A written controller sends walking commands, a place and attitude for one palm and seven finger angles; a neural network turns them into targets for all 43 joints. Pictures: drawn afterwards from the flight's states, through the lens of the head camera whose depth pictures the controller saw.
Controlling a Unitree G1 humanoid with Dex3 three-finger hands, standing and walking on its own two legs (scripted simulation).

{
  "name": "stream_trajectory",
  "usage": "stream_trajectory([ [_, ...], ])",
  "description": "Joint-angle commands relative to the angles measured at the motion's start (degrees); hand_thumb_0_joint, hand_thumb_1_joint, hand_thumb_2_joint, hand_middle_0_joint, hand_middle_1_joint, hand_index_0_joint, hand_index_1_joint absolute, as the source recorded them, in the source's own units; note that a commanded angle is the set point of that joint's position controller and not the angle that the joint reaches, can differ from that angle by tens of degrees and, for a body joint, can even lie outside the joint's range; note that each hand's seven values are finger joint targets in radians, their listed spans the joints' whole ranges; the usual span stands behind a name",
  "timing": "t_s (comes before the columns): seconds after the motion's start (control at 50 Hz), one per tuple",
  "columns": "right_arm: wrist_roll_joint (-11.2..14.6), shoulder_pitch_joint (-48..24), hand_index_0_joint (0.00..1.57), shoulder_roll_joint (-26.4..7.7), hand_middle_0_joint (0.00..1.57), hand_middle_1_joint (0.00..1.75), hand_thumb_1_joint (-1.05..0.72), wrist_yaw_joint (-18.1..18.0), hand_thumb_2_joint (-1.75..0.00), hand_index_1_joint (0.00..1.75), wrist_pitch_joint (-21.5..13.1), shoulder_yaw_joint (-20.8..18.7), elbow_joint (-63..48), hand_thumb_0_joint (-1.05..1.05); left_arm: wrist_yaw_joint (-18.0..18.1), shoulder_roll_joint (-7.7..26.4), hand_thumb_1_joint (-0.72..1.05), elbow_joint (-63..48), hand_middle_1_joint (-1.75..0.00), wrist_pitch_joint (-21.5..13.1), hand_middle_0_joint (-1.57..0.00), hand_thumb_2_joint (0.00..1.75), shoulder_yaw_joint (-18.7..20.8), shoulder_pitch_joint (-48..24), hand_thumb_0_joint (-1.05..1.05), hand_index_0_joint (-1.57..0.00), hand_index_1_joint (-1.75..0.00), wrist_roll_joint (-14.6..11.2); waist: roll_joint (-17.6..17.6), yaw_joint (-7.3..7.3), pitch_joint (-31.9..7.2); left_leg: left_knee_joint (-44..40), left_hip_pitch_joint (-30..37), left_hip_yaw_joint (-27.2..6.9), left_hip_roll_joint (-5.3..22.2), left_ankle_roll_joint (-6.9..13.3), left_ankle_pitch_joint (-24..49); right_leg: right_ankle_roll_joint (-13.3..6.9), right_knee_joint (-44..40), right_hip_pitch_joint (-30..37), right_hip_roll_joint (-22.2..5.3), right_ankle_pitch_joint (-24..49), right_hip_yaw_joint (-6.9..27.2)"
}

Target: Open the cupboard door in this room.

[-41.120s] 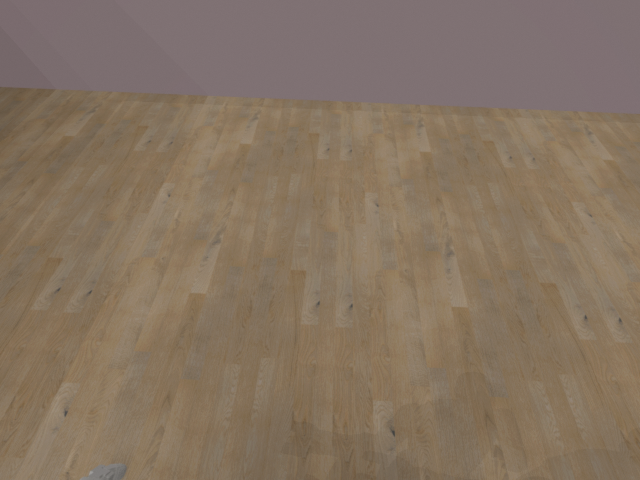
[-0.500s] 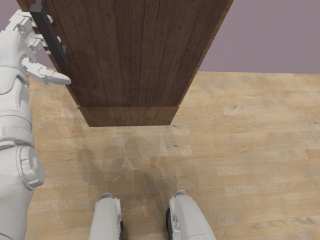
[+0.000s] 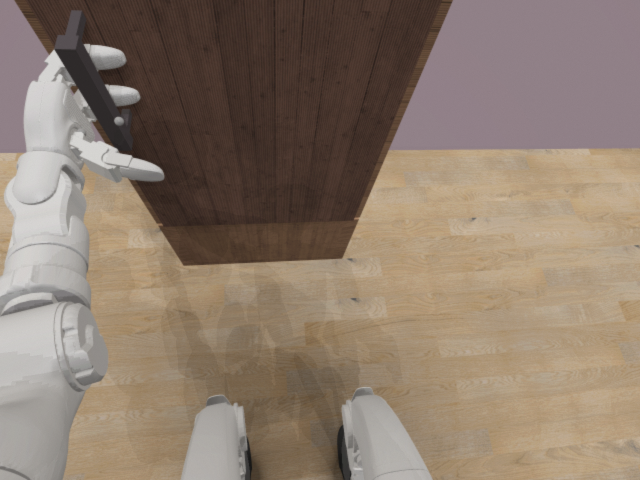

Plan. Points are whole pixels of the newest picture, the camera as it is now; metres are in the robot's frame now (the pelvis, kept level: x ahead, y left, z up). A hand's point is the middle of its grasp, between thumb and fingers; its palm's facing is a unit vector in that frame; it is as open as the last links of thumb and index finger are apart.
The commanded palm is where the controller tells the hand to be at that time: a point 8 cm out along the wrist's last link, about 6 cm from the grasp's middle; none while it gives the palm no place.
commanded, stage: slide the fingers in behind the handle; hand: left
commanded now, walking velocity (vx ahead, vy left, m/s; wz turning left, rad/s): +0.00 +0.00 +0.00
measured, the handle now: (102, 88) +0.57 +0.22 +0.07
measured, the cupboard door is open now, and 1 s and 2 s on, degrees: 0 0 36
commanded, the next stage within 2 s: close the thumb around the handle in 0.12 s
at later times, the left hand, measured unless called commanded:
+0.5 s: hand (122, 121) +0.52 +0.19 +0.07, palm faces -0.01 -1.00 -0.03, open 11.8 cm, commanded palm +0.50 +0.23 +0.07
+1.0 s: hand (120, 122) +0.52 +0.19 +0.07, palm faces -0.01 -1.00 -0.02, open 5.5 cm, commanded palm +0.50 +0.23 +0.07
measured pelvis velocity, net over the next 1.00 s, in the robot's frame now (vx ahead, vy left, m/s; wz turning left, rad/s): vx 0.00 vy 0.00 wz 0.00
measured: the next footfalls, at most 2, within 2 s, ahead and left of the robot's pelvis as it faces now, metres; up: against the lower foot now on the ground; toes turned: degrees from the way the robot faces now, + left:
none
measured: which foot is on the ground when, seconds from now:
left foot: down 0.00-1.00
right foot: down 0.00-1.00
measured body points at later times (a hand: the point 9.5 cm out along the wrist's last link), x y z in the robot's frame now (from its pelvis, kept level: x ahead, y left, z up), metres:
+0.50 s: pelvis +0.00 +0.00 +0.00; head +0.15 +0.02 +0.42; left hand +0.52 +0.24 +0.07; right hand +0.02 -0.27 -0.12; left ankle +0.04 +0.13 -0.62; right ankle +0.02 -0.15 -0.62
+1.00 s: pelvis +0.00 +0.00 +0.00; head +0.15 +0.02 +0.42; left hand +0.51 +0.24 +0.07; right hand +0.02 -0.26 -0.11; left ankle +0.04 +0.13 -0.62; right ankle +0.02 -0.15 -0.62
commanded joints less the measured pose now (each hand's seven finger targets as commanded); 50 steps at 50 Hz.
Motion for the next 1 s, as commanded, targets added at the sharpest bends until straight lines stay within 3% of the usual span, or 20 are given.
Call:
stream_trajectory([
  [0.0, 0.3, 10.0, 0.20, -11.0, 0.20, 0.30, -0.90, -1.3, -0.90, 0.30, -0.7, -3.9, -2.1, 0.00, -0.2, 14.5, -0.50, -10.0, -1.20, -2.9, -0.30, 0.30, 2.0, -24.9, 0.00, -0.30, -1.20, -1.2, 5.5, -1.36, -28.5, -7.3, 26.2, -0.3, -3.6, 2.6, 17.4, -3.2, -9.0, 8.4, 3.6, 15.4, -1.6],
  [0.08, 0.1, 10.0, 0.20, -10.8, 0.20, 0.30, -0.90, -1.4, -0.90, 0.30, -0.9, -3.9, -2.3, 0.00, 0.1, 15.7, -0.50, -12.3, -1.20, -4.0, -0.30, 0.30, 2.5, -26.0, 0.00, -0.30, -1.20, -0.7, 7.6, -0.60, -30.9, -6.9, 27.4, -0.4, -3.7, 2.5, 19.1, -3.4, -8.3, 9.1, 3.5, 16.5, -1.4],
  [0.1, 0.1, 10.0, 0.20, -10.7, 0.20, 0.30, -0.90, -1.3, -0.90, 0.30, -0.9, -4.0, -2.3, 0.00, 0.1, 14.2, -0.50, -12.7, -1.20, -4.2, -0.30, 0.30, 1.5, -25.9, 0.00, -0.30, -1.20, -0.7, 7.6, -0.79, -31.9, -6.9, 28.1, -0.5, -3.7, 2.5, 19.5, -3.3, -8.2, 8.7, 3.5, 16.7, -1.5],
  [0.14, 0.2, 9.7, 0.20, -10.7, 0.20, 0.30, -0.90, -1.2, -0.90, 0.30, -1.0, -4.0, -2.1, 0.00, 0.1, 12.9, -0.50, -11.4, -1.20, -4.0, -0.30, 0.30, 0.6, -25.9, 0.00, -0.30, -1.20, -1.0, 6.7, -1.40, -29.9, -6.8, 27.1, -0.4, -3.7, 2.5, 17.8, -3.2, -8.7, 8.0, 3.6, 15.4, -1.5],
  [0.18, 0.2, 9.9, 0.20, -11.1, 0.20, 0.30, -0.90, -1.4, -0.90, 0.30, -1.0, -3.9, -2.1, 0.00, 0.0, 15.3, -0.50, -10.3, -1.20, -3.7, -0.30, 0.30, 2.4, -25.4, 0.00, -0.30, -1.20, -0.9, 5.5, -1.05, -30.1, -6.7, 25.4, -0.2, -3.7, 2.7, 17.1, -3.1, -8.6, 9.2, 3.6, 15.4, -1.3],
  [0.2, 0.2, 9.8, 0.20, -10.9, 0.20, 0.30, -0.90, -1.4, -0.90, 0.30, -1.0, -3.8, -2.1, 0.00, 0.0, 15.2, -0.50, -11.2, -1.20, -3.7, -0.30, 0.30, 1.9, -26.1, 0.00, -0.30, -1.20, -0.7, 6.8, -1.00, -30.4, -6.6, 25.5, 0.0, -3.7, 2.7, 17.6, -3.2, -8.5, 9.4, 3.5, 16.0, -1.1],
  [0.4, 0.2, 10.0, 0.20, -10.9, 0.20, 0.30, -0.90, -1.5, -0.90, 0.30, -1.0, -4.0, -1.9, 0.00, -0.1, 14.5, 0.06, -12.1, -1.26, -3.6, -0.34, 0.54, 1.7, -26.1, 0.00, -0.34, -1.26, -1.1, 6.8, -0.93, -31.3, -6.8, 27.6, -0.4, -3.6, 2.6, 19.0, -3.2, -8.5, 9.1, 3.6, 16.6, -1.3],
  [0.44, 0.2, 9.7, 0.20, -10.7, 0.20, 0.30, -0.90, -1.3, -0.90, 0.30, -1.0, -4.0, -1.9, 0.00, -0.1, 13.4, 0.17, -11.3, -1.27, -3.3, -0.35, 0.59, 1.0, -25.2, 0.00, -0.35, -1.27, -1.2, 7.3, -1.08, -30.0, -6.7, 26.8, -0.1, -3.7, 2.6, 18.6, -3.2, -8.8, 8.7, 3.6, 16.5, -1.3],
  [0.48, 0.2, 10.0, 0.20, -10.9, 0.20, 0.30, -0.90, -1.3, -0.90, 0.30, -1.0, -4.1, -2.0, 0.00, -0.2, 14.5, 0.28, -12.4, -1.28, -3.8, -0.36, 0.64, 1.8, -25.3, 0.00, -0.36, -1.28, -1.2, 6.8, -0.78, -31.7, -6.8, 27.7, -0.3, -3.7, 2.5, 19.4, -3.2, -8.4, 9.4, 3.6, 17.2, -1.4],
  [0.56, 0.2, 10.0, 0.20, -10.8, 0.20, 0.30, -0.90, -1.4, -0.90, 0.30, -1.0, -3.9, -2.2, 0.00, -0.5, 15.5, 0.51, -12.1, -1.31, -3.9, -0.37, 0.73, 2.9, -23.0, 0.00, -0.37, -1.31, -1.5, 6.8, -0.08, -31.2, -6.8, 26.9, -0.1, -3.8, 2.6, 20.2, -3.4, -8.3, 10.8, 3.8, 18.5, -1.2],
  [0.6, 0.4, 9.7, 0.20, -10.8, 0.20, 0.30, -0.90, -1.4, -0.90, 0.30, -0.9, -4.0, -2.1, 0.00, -0.6, 13.9, 0.62, -10.9, -1.32, -3.5, -0.38, 0.78, 1.5, -23.5, 0.00, -0.38, -1.32, -1.3, 5.9, -0.82, -28.8, -7.1, 26.3, -0.2, -3.6, 2.5, 18.5, -3.2, -8.7, 9.0, 3.7, 16.6, -1.5],
  [0.62, 0.4, 9.5, 0.20, -10.7, 0.20, 0.30, -0.90, -1.3, -0.90, 0.30, -1.0, -4.0, -2.1, 0.00, -0.6, 12.7, 0.68, -11.9, -1.33, -3.5, -0.38, 0.80, 0.2, -25.6, 0.00, -0.38, -1.33, -1.3, 7.3, -1.30, -28.9, -7.2, 26.9, -0.3, -3.6, 2.4, 17.8, -3.2, -8.7, 8.1, 3.6, 15.7, -1.5],
  [0.66, 0.3, 9.8, 0.20, -11.0, 0.20, 0.30, -0.90, -1.4, -0.90, 0.30, -1.1, -4.2, -2.2, 0.00, -0.3, 14.0, 0.79, -12.7, -1.34, -4.0, -0.39, 0.85, 1.7, -24.9, 0.00, -0.39, -1.34, -1.5, 7.0, -0.77, -30.5, -7.1, 28.4, -0.6, -3.6, 2.5, 18.9, -3.4, -8.5, 8.2, 3.7, 16.1, -1.6],
  [0.7, 0.3, 9.7, 0.20, -10.8, 0.20, 0.30, -0.90, -1.4, -0.90, 0.30, -1.2, -4.2, -1.9, 0.00, -0.3, 12.3, 0.90, -12.3, -1.35, -4.1, -0.40, 0.90, 0.5, -25.3, 0.00, -0.40, -1.35, -1.5, 7.8, -0.99, -30.4, -7.2, 29.3, -0.7, -3.6, 2.2, 19.3, -3.4, -8.7, 7.1, 3.6, 15.8, -1.8],
  [0.72, 0.3, 9.6, 0.20, -10.8, 0.20, 0.30, -0.90, -1.3, -0.90, 0.30, -1.2, -4.1, -1.6, 0.00, -0.1, 12.0, 0.90, -11.6, -1.35, -3.9, -0.40, 0.90, 0.2, -25.7, 0.00, -0.40, -1.35, -1.6, 6.6, -1.50, -29.2, -7.2, 28.3, -0.6, -3.6, 2.4, 18.1, -3.2, -9.1, 7.2, 3.7, 15.2, -1.7],
  [0.78, 0.1, 9.8, 0.20, -11.0, 0.20, 0.30, -0.90, -1.4, -0.90, 0.30, -1.2, -4.0, -1.6, 0.00, 0.1, 13.4, 0.90, -11.5, -1.35, -4.2, -0.40, 0.90, 1.0, -25.3, 0.00, -0.40, -1.35, -1.2, 7.9, -1.03, -30.4, -7.2, 28.9, -0.8, -3.6, 2.3, 19.0, -3.4, -8.6, 7.1, 3.6, 15.5, -1.8],
  [0.82, 0.2, 9.8, 0.20, -10.9, 0.20, 0.30, -0.90, -1.4, -0.90, 0.30, -1.1, -3.9, -1.6, 0.00, -0.1, 13.6, 0.90, -10.3, -1.35, -3.8, -0.40, 0.90, 1.0, -25.0, 0.00, -0.40, -1.35, -1.1, 6.1, -1.34, -29.1, -7.1, 27.1, -0.5, -3.6, 2.5, 18.3, -3.2, -8.8, 8.0, 3.7, 15.7, -1.6],
  [0.86, 0.1, 10.0, 0.20, -11.1, 0.20, 0.30, -0.90, -1.5, -0.90, 0.30, -1.1, -4.0, -2.0, 0.00, -0.3, 15.7, 0.90, -12.2, -1.35, -4.2, -0.40, 0.90, 3.0, -24.7, 0.00, -0.40, -1.35, -1.2, 7.8, -0.24, -31.1, -7.0, 28.5, -0.7, -3.7, 2.4, 20.3, -3.5, -8.1, 8.6, 3.7, 17.0, -1.7],
  [0.88, 0.1, 9.7, 0.20, -10.9, 0.20, 0.30, -0.90, -1.4, -0.90, 0.30, -1.0, -4.0, -2.2, 0.00, -0.5, 15.0, 0.90, -13.2, -1.35, -4.4, -0.40, 0.90, 2.4, -24.3, 0.00, -0.40, -1.35, -1.4, 8.5, 0.03, -32.9, -6.9, 29.5, -0.6, -3.7, 2.3, 21.2, -3.5, -8.0, 9.2, 3.6, 17.9, -1.6],
  [0.98, 0.2, 9.6, 0.20, -10.8, 0.20, 0.30, -0.90, -1.2, -0.90, 0.30, -0.8, -4.1, -2.2, 0.00, 0.1, 13.6, 0.90, -12.9, -1.35, -4.3, -0.40, 0.90, 1.7, -23.6, 0.00, -0.40, -1.35, -1.4, 8.0, -0.40, -30.6, -7.4, 29.5, -0.7, -3.5, 2.2, 20.6, -3.4, -8.4, 8.1, 3.7, 17.1, -1.8],
])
